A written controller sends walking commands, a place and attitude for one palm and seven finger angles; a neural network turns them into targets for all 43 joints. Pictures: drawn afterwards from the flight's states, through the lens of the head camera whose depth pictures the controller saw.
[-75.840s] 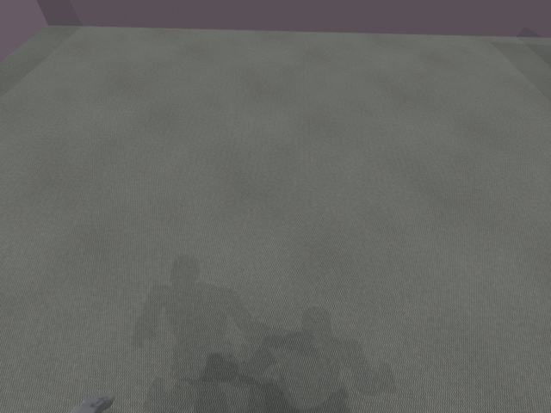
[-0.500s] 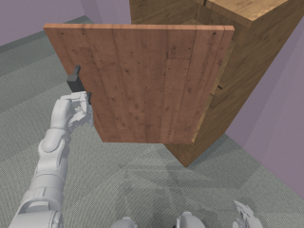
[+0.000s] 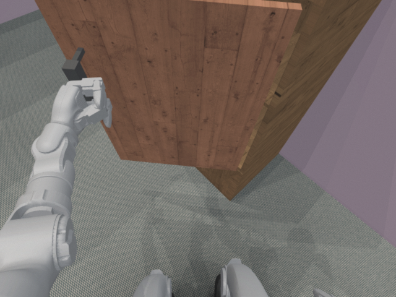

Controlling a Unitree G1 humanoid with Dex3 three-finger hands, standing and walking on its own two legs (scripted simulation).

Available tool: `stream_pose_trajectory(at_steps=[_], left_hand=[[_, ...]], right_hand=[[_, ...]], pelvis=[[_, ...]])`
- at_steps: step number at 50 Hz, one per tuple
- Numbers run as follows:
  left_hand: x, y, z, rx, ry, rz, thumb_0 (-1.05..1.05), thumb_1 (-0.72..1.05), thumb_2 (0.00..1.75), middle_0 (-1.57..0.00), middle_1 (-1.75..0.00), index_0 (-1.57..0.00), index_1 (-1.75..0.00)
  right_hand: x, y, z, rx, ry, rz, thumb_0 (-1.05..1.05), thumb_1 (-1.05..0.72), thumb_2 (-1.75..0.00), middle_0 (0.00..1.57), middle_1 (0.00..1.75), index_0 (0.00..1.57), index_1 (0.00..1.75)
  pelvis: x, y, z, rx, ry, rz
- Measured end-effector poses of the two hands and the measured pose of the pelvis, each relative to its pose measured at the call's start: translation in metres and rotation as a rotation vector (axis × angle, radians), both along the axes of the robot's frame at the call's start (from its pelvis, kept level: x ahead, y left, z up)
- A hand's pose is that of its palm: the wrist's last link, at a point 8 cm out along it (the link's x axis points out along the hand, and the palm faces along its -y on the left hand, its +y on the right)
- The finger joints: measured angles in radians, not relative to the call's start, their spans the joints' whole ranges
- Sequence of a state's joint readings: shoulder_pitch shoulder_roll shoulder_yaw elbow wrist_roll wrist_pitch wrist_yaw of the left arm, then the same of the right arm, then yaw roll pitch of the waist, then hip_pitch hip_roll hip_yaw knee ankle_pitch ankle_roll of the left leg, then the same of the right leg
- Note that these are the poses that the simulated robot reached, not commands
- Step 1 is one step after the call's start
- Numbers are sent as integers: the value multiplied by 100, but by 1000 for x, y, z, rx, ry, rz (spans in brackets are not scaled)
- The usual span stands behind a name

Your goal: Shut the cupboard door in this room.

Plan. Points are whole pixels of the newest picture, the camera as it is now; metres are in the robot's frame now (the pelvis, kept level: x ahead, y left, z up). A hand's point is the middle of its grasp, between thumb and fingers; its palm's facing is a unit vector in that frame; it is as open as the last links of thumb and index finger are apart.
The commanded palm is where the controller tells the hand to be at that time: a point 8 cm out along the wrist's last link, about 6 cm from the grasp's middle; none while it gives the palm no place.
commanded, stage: push the door shut along its arc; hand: left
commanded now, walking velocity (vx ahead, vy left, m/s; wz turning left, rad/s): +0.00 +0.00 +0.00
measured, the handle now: (87, 81) +0.54 +0.22 +0.08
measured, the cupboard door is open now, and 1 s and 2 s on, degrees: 41 29 19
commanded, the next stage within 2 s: pull the fist back off the door in 1.20 s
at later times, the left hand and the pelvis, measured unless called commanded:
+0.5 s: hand (129, 86) +0.52 +0.13 +0.08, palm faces -0.31 -0.95 -0.03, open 3.1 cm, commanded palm +0.52 +0.18 +0.08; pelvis +0.01 +0.01 -0.01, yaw -1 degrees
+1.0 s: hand (139, 71) +0.57 +0.11 +0.08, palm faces -0.40 -0.91 -0.02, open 3.3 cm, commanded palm +0.58 +0.14 +0.08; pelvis +0.01 +0.01 -0.02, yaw -1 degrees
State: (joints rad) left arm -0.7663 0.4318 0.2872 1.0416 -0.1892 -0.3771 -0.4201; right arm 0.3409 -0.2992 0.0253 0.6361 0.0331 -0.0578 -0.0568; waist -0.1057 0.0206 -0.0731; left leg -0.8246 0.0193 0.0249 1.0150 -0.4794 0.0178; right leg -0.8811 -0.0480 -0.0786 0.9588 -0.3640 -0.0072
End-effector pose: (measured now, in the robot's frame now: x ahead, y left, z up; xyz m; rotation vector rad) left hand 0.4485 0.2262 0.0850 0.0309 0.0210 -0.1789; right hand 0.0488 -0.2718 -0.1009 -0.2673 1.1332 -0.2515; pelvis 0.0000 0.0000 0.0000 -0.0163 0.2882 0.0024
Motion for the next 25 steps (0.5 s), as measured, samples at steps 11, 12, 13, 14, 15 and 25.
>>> stream_pose_trajectory(at_steps=[11,12,13,14,15,25], left_hand=[[31,-29,2,-15,21,-86,1,90,90,-130,-150,-130,-150],[35,-30,1,-15,28,-86,1,90,90,-130,-150,-130,-150],[39,-31,0,-13,34,-87,1,90,90,-130,-150,-130,-150],[42,-33,0,-10,37,-88,1,90,90,-130,-150,-130,-150],[46,-34,-1,-6,35,-88,1,90,90,-130,-150,-130,-150],[71,-41,0,10,37,-136,1,90,90,-129,-150,-130,-150]], right_hand=[[-17,7,-4,11,44,-41,1,-91,-89,20,30,20,30],[-18,8,-4,12,44,-46,1,-91,-89,20,30,20,30],[-19,9,-4,12,45,-49,1,-91,-89,20,30,20,30],[-20,9,-4,12,47,-52,1,-91,-89,20,30,20,30],[-22,9,-4,11,50,-55,1,-91,-89,20,30,20,30],[-41,10,-9,11,128,-89,1,-91,-89,21,30,20,30]], pelvis=[[1,5,-3,-5,29,-10],[1,5,-3,-5,32,-11],[1,5,-4,-5,35,-12],[1,5,-5,-5,40,-13],[1,5,-5,-6,45,-14],[6,6,-11,-11,85,-20]])
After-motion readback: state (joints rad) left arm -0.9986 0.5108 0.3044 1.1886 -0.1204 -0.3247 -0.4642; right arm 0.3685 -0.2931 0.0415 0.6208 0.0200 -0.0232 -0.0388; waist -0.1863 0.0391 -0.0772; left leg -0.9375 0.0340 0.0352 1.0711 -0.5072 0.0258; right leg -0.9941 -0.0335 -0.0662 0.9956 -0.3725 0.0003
